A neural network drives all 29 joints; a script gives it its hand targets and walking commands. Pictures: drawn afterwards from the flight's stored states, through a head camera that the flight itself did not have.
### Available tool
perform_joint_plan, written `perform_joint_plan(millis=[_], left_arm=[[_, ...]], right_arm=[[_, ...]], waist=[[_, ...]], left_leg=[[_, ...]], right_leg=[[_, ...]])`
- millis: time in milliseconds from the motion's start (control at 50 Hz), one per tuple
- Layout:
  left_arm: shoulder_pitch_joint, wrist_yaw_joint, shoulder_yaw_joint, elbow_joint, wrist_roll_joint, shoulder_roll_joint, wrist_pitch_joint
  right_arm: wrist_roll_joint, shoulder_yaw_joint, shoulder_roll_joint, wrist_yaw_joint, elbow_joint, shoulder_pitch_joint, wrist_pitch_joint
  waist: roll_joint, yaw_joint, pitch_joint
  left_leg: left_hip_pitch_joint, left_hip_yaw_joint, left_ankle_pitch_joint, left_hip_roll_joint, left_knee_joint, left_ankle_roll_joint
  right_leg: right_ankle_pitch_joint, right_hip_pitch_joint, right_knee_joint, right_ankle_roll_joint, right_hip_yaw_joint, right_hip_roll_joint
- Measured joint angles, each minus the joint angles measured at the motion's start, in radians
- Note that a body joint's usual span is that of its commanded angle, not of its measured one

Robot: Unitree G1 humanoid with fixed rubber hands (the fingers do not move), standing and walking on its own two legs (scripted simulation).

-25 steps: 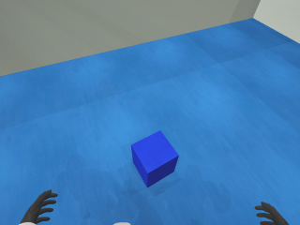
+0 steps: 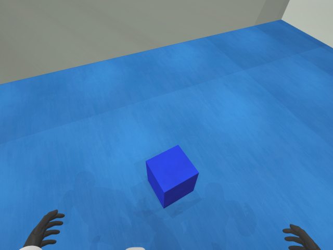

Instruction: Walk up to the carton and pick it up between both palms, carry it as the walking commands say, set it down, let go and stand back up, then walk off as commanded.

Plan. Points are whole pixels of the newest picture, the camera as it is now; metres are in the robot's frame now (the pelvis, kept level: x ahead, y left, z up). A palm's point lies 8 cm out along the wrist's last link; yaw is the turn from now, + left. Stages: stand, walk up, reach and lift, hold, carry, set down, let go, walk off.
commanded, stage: walk up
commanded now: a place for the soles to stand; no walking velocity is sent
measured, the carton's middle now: (170, 176) +0.57 -0.02 -0.63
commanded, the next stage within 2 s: none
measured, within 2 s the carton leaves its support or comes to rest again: neither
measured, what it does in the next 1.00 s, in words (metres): steps to the right: right foot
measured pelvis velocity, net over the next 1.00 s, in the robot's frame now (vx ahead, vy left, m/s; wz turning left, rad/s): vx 0.03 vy -0.16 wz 0.11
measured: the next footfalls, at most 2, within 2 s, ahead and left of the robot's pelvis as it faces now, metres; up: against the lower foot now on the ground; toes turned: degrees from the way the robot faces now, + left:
right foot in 0.94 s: +0.13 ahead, -0.23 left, +0.00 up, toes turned +5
left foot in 1.40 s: +0.20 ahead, -0.07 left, +0.00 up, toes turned +10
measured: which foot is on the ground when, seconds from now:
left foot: down 0.00-0.92, up 0.94-1.00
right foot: down 0.00-0.56, up 0.58-0.92, down 0.94-1.00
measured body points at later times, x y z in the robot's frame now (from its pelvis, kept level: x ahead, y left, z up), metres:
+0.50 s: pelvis +0.00 +0.00 +0.00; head +0.01 +0.01 +0.45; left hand +0.15 +0.32 -0.07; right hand +0.12 -0.32 -0.08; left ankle +0.04 +0.12 -0.72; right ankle +0.00 -0.14 -0.72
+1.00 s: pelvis +0.03 -0.16 -0.02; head +0.05 -0.15 +0.43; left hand +0.14 +0.19 -0.09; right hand +0.13 -0.52 -0.08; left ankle +0.03 +0.07 -0.68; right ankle +0.09 -0.24 -0.72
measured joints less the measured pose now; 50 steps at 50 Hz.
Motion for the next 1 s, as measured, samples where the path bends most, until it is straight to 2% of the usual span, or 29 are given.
perform_joint_plan(millis=[560, 600, 640, 700, 840, 900, 940, 960, 1000], left_arm=[[0.001, -0.004, 0.000, 0.001, 0.003, 0.001, 0.002], [-0.022, -0.030, 0.005, 0.001, 0.016, 0.012, 0.029], [-0.049, -0.051, 0.018, 0.001, 0.017, 0.025, 0.051], [-0.062, -0.069, 0.043, 0.001, 0.019, 0.054, 0.068], [-0.073, -0.088, 0.079, 0.000, 0.019, 0.082, 0.101], [-0.074, -0.096, 0.079, -0.001, 0.019, 0.073, 0.097], [-0.054, -0.095, 0.080, -0.001, 0.019, 0.074, 0.077], [-0.039, -0.089, 0.080, 0.001, 0.020, 0.073, 0.070], [-0.007, -0.078, 0.080, 0.001, 0.020, 0.042, 0.071]], right_arm=[[0.000, 0.000, 0.000, -0.002, 0.000, 0.002, -0.001], [0.000, 0.000, -0.007, -0.016, 0.001, 0.041, -0.010], [0.000, -0.001, -0.020, -0.035, 0.001, 0.106, -0.018], [0.000, 0.000, -0.038, -0.059, 0.001, 0.195, -0.019], [0.000, 0.000, -0.073, -0.085, 0.000, 0.266, -0.019], [0.000, 0.000, -0.093, -0.091, 0.000, 0.248, -0.019], [0.000, -0.001, -0.109, -0.095, 0.000, 0.219, -0.018], [0.000, -0.001, -0.111, -0.101, 0.002, 0.195, -0.017], [0.000, 0.000, -0.093, -0.110, 0.011, 0.155, -0.004]], waist=[[0.000, 0.000, -0.001], [-0.002, -0.002, 0.003], [-0.003, -0.002, 0.007], [-0.021, -0.001, 0.007], [-0.072, 0.000, 0.026], [-0.076, 0.001, 0.026], [-0.074, 0.003, 0.025], [-0.075, 0.005, 0.036], [-0.067, 0.006, 0.047]], left_leg=[[0.000, -0.001, 0.000, -0.002, 0.000, 0.000], [0.001, -0.018, -0.001, -0.006, 0.000, 0.000], [0.001, -0.047, 0.001, -0.005, -0.005, 0.000], [0.002, -0.078, 0.005, 0.003, -0.019, 0.000], [0.001, -0.127, -0.015, 0.043, -0.021, -0.005], [0.001, -0.146, -0.034, 0.067, -0.018, -0.005], [-0.015, -0.158, -0.079, 0.083, 0.037, -0.005], [-0.035, -0.157, -0.136, 0.076, 0.124, -0.005], [-0.100, -0.155, -0.173, 0.028, 0.333, -0.005]], right_leg=[[-0.010, 0.001, 0.001, 0.000, 0.000, -0.001], [-0.109, -0.014, 0.078, -0.003, -0.002, 0.007], [-0.125, -0.059, 0.209, -0.003, 0.000, 0.022], [-0.126, -0.134, 0.316, -0.003, 0.009, 0.024], [-0.126, -0.226, 0.328, -0.003, 0.018, 0.013], [-0.127, -0.212, 0.272, -0.003, 0.020, 0.012], [-0.084, -0.157, 0.141, -0.003, 0.020, 0.015], [-0.012, -0.155, 0.149, -0.005, 0.013, 0.021], [0.004, -0.129, 0.153, -0.019, -0.014, 0.025]])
